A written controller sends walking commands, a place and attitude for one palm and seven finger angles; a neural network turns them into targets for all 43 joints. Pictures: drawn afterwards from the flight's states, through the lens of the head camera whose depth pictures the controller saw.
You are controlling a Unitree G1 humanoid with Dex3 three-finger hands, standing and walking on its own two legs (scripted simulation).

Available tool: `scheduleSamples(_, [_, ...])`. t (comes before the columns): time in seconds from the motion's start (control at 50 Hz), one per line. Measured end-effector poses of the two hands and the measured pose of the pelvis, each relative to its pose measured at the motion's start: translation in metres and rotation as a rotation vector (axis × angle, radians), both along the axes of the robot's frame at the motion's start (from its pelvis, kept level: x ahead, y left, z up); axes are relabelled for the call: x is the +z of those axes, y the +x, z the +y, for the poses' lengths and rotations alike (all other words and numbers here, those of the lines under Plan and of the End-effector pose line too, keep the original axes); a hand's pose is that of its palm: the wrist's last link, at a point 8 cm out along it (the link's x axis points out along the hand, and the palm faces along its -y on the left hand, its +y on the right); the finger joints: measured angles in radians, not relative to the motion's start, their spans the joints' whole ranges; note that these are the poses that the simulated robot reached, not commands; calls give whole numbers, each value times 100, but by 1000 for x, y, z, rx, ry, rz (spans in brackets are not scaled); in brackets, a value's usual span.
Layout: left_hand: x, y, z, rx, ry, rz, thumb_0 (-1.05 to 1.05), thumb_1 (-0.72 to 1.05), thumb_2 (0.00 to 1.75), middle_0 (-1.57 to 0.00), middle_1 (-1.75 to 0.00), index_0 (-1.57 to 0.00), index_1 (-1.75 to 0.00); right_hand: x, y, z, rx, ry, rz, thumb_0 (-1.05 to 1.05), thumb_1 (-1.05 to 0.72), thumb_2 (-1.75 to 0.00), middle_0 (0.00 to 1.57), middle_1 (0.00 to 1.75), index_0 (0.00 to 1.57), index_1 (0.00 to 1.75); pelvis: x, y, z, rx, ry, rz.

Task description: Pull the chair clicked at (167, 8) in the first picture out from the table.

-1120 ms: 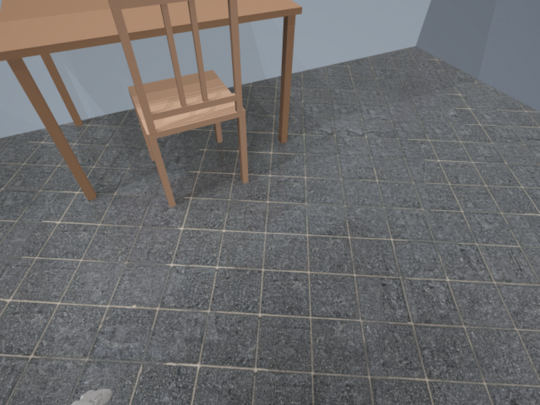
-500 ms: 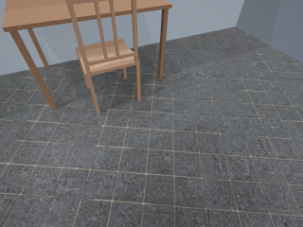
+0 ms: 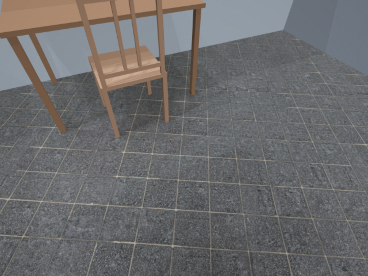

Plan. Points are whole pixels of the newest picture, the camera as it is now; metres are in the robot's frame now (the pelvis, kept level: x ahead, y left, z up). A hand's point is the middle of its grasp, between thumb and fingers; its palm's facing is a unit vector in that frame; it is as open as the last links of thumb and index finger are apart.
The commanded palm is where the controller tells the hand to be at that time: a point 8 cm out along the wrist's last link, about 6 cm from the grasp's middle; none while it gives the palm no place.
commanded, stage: look at it before walking up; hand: left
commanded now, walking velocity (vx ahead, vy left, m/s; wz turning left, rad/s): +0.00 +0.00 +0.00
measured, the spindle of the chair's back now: (119, 38) +1.23 +0.42 -0.06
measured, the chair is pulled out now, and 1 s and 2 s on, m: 0.00 0.00 0.00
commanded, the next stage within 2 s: walk to a spot facing it in 0.42 s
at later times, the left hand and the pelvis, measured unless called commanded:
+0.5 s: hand out of the picture +0.08 +0.24 -0.16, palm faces -0.03 -0.94 -0.33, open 7.4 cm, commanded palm none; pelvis +0.01 +0.00 +0.00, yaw +0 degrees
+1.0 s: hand out of the picture +0.11 +0.19 -0.20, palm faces -0.13 -0.98 -0.14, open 7.4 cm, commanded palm none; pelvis +0.11 +0.02 -0.02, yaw -7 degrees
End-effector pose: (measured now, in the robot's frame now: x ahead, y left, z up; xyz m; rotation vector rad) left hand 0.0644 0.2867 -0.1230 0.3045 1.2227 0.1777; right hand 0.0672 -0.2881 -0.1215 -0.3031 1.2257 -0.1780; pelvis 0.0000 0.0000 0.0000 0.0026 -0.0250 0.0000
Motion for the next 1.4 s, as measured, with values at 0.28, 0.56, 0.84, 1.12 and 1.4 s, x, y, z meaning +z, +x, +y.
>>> scheduleSamples(0.28, [1, 9, 1, -4, 5, -4, 1, 91, 90, -20, -30, -20, -30, 2, 12, -2, 2, -6, -13, 0, -91, -90, 20, 30, 21, 30, 1, 6, -1, -4, 0, 2])
scheduleSamples(0.56, [2, 13, 2, -3, 8, -9, 1, 91, 90, -20, -30, -20, -30, 3, 18, -1, 1, -6, -22, 0, -91, -90, 20, 30, 21, 30, 1, 11, 0, -8, -1, -1])
scheduleSamples(0.84, [-43, -21, -33, 51, -151, 193, 1, 91, 90, -20, -30, -20, -30, -26, -19, 52, -116, 70, 121, 0, -91, -90, 20, 30, 21, 30, -17, 63, 15, -64, -26, 24])
scheduleSamples(1.12, [-42, 192, -71, -143, -171, 71, 1, 91, 90, -20, -30, -20, -30, -9, -94, 117, -401, 180, 492, 0, -91, -90, 20, 30, 21, 30, -19, 162, -2, -156, -27, 29])
scheduleSamples(1.4, [-32, 330, -121, -161, -138, -35, 0, 94, 90, -20, -30, -20, -30, -31, 153, 23, -363, 143, 114, 0, -92, -90, 20, 30, 20, 30, -15, 285, -50, -192, -30, 2])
